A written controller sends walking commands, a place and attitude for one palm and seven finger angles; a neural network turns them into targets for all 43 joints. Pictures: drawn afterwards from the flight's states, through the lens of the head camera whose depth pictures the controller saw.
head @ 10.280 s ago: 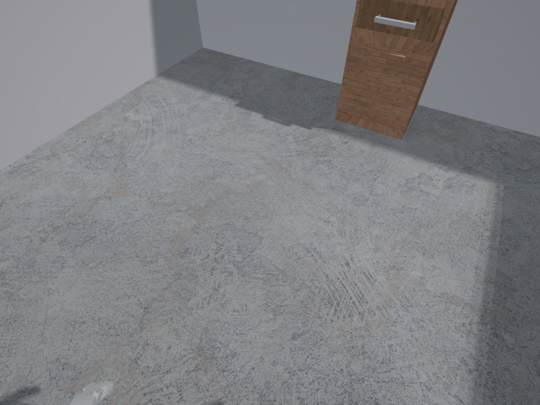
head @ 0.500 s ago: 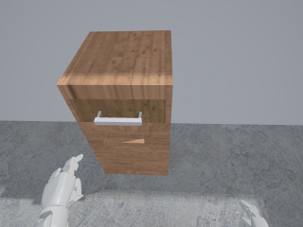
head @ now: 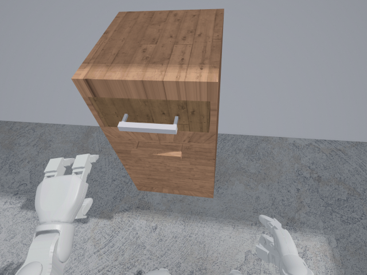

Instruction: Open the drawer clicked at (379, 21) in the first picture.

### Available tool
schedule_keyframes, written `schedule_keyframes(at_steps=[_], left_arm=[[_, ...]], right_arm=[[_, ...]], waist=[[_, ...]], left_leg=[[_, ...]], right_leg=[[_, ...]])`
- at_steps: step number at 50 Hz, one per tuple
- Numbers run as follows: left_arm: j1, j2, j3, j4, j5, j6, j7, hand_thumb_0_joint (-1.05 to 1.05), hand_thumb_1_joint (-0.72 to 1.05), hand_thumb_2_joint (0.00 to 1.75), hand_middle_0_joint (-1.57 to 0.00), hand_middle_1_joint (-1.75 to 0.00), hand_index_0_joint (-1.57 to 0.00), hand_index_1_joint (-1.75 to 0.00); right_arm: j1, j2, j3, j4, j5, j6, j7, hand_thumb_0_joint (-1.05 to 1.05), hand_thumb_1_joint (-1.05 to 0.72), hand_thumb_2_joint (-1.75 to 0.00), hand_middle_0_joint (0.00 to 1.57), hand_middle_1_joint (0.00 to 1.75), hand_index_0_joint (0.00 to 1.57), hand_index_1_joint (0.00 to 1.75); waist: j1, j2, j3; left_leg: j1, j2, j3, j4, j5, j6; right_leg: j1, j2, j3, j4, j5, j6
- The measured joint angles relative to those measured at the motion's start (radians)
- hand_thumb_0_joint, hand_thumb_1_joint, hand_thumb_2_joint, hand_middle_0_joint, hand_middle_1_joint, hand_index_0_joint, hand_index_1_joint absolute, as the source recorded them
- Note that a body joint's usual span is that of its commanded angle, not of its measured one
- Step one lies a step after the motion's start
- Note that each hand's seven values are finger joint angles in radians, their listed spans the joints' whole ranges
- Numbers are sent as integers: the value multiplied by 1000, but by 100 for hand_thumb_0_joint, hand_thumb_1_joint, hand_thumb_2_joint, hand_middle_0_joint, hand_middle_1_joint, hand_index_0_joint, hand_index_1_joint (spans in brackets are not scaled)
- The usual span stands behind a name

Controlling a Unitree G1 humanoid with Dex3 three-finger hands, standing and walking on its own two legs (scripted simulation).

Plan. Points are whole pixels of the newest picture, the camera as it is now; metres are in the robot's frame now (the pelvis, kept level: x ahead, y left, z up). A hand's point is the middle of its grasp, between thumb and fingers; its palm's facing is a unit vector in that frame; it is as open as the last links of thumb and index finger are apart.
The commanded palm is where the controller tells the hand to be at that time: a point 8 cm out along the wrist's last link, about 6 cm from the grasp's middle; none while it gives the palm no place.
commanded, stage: raise the hand with hooked fingers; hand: left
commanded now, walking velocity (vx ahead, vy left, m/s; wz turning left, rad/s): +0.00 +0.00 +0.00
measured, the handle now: (149, 122) +0.56 +0.19 -0.07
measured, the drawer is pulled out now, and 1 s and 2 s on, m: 0.00 0.00 0.00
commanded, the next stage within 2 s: move the hooked fingers above the handle in 1.16 s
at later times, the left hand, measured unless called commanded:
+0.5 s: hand (69, 166) +0.30 +0.27 +0.09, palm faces +0.10 -0.08 -0.99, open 13.3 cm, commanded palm +0.27 +0.27 +0.14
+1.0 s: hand (65, 149) +0.32 +0.28 +0.12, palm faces -0.03 -0.09 -1.00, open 13.9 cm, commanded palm +0.30 +0.29 +0.18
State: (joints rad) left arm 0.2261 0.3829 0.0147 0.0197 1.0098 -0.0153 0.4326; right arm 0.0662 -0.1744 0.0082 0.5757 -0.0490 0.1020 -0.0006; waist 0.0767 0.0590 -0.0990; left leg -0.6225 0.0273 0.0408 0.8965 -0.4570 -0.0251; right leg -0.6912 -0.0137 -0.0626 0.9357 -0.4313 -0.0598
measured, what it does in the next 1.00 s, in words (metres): shifts its weight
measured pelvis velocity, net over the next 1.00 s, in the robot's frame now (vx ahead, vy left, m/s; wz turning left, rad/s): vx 0.02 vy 0.05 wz -0.01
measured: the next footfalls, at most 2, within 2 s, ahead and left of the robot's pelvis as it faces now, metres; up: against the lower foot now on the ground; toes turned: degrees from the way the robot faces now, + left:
none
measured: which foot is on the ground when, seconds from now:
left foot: down 0.00-1.00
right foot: down 0.00-1.00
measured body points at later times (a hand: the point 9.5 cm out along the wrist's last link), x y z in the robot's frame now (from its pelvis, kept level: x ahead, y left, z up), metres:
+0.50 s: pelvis +0.02 +0.04 +0.04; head +0.04 +0.00 +0.48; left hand +0.29 +0.27 +0.15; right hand +0.21 -0.20 -0.07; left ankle -0.01 +0.14 -0.69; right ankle +0.02 -0.08 -0.69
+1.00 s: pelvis +0.02 +0.05 +0.05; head +0.05 +0.02 +0.50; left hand +0.32 +0.28 +0.17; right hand +0.19 -0.18 -0.07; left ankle -0.01 +0.14 -0.69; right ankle +0.02 -0.08 -0.69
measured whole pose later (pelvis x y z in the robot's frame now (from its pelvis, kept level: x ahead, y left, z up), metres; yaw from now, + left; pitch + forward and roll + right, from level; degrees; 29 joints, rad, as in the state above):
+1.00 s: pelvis +0.02 +0.05 +0.05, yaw +0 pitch +3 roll +0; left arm -0.07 0.47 -0.04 0.08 0.93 -0.04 0.04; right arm 0.16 -0.25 -0.02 0.61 0.00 0.14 -0.01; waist 0.07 0.07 -0.01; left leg -0.25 -0.02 0.06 0.47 -0.29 0.04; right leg -0.30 -0.04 -0.04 0.49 -0.24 0.01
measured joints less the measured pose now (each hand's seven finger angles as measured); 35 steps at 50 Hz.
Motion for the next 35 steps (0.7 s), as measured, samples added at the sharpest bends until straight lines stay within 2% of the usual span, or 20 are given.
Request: schedule_keyframes(at_steps=[3,5,7,9,12,15,17,20,23,26,30,35], left_arm=[[22,-5,-19,-15,-50,71,-94,0,15,58,-27,-78,-27,-78],[45,-2,-31,-25,-60,75,-143,0,11,56,-27,-81,-27,-80],[61,6,-41,-31,-56,48,-171,0,6,54,-27,-84,-27,-83],[65,16,-43,-33,-41,3,-174,0,2,52,-28,-87,-28,-86],[52,33,-29,-31,-16,-70,-144,0,-5,49,-29,-91,-29,-91],[22,44,-10,-29,-1,-102,-96,0,-12,46,-30,-96,-29,-96],[-9,44,-1,-19,-2,-93,-74,0,-17,44,-30,-99,-30,-99],[-66,33,-8,8,-17,-41,-75,0,-24,41,-30,-103,-30,-103],[-120,25,-36,30,-29,23,-122,0,-31,38,-30,-108,-30,-108],[-161,26,-70,36,-33,62,-187,0,-37,35,-31,-112,-31,-112],[-207,40,-96,39,-36,64,-261,0,-43,32,-31,-116,-31,-116],[-276,68,-94,59,-35,34,-313,0,-47,31,-32,-119,-32,-119]], right_arm=[[48,-12,17,9,21,13,-14,1,-90,-90,20,30,20,30],[77,-32,16,13,23,11,-23,1,-90,-90,20,30,20,30],[100,-53,5,19,19,4,-32,1,-90,-90,20,30,20,30],[115,-74,-13,27,11,-3,-40,1,-90,-90,20,30,20,30],[124,-98,-44,40,1,-12,-44,1,-90,-90,20,30,20,30],[119,-110,-72,47,-2,-18,-40,1,-91,-90,20,30,20,30],[107,-112,-83,48,3,-19,-35,1,-91,-90,20,30,20,30],[83,-106,-86,45,18,-18,-28,1,-91,-90,19,30,20,30],[61,-89,-71,37,32,-12,-25,1,-91,-90,19,30,20,30],[47,-69,-47,25,39,-3,-25,1,-91,-90,19,30,20,30],[39,-46,-16,12,42,7,-27,1,-91,-90,20,30,20,30],[40,-34,3,14,42,14,-28,1,-90,-90,20,30,20,30]], waist=[[-20,1,12],[-30,0,23],[-34,-5,36],[-33,-13,51],[-26,-21,62],[-22,-20,56],[-23,-12,48],[-22,1,38],[-18,9,36],[-12,11,40],[-3,9,53],[8,3,75]], left_leg=[[82,-6,20,-99,38,7],[126,-9,26,-151,59,12],[156,-10,26,-185,73,15],[174,-11,22,-203,81,16],[181,-13,15,-210,85,19],[180,-16,11,-205,81,25],[182,-19,10,-201,77,30],[199,-25,13,-210,77,38],[234,-32,19,-241,88,45],[275,-38,23,-279,103,51],[323,-43,21,-322,120,55],[358,-45,12,-357,137,57]], right_leg=[[67,2,24,-80,34,10],[107,3,30,-127,54,14],[138,4,30,-162,67,16],[160,3,27,-185,77,19],[177,1,20,-205,85,22],[183,-2,16,-211,86,27],[189,-5,15,-215,86,32],[207,-10,19,-227,90,41],[239,-15,26,-254,100,49],[278,-20,30,-288,113,56],[328,-22,28,-332,130,61],[372,-23,19,-379,150,63]])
